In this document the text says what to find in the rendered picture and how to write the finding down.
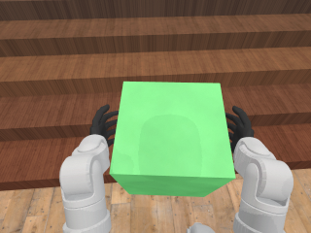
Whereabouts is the right robot hand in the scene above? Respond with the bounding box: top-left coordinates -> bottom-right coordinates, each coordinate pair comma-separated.
225,106 -> 255,153

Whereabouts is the right robot forearm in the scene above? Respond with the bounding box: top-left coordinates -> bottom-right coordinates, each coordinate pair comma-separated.
232,137 -> 294,233

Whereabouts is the left robot forearm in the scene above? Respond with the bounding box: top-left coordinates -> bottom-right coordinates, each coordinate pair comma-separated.
59,134 -> 112,233

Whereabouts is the left robot hand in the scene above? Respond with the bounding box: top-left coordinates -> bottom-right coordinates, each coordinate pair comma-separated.
89,104 -> 119,147

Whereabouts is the carton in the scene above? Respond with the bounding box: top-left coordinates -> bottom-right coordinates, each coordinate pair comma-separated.
109,82 -> 236,197

